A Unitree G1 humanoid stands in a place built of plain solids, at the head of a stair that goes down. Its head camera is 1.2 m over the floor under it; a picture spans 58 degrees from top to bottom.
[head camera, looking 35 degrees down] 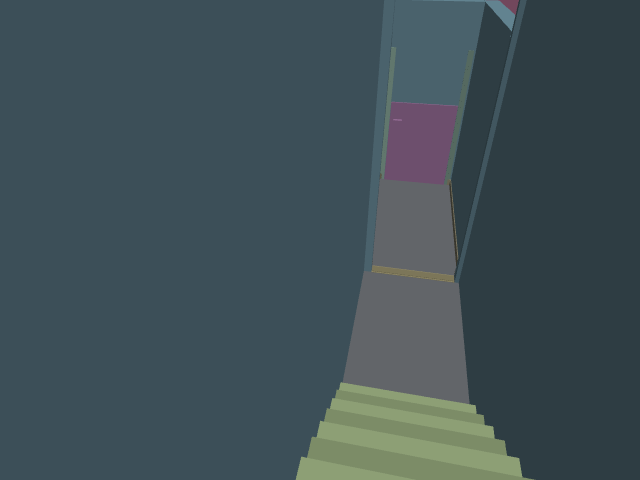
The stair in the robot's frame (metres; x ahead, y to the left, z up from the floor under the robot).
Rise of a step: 0.20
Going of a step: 0.22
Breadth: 1.24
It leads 12 degrees to the right of straight ahead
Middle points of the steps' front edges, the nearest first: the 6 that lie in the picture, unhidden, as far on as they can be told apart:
1.19 -0.52 -1.00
1.41 -0.56 -1.20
1.63 -0.61 -1.40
1.84 -0.65 -1.60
2.06 -0.69 -1.80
2.28 -0.74 -2.00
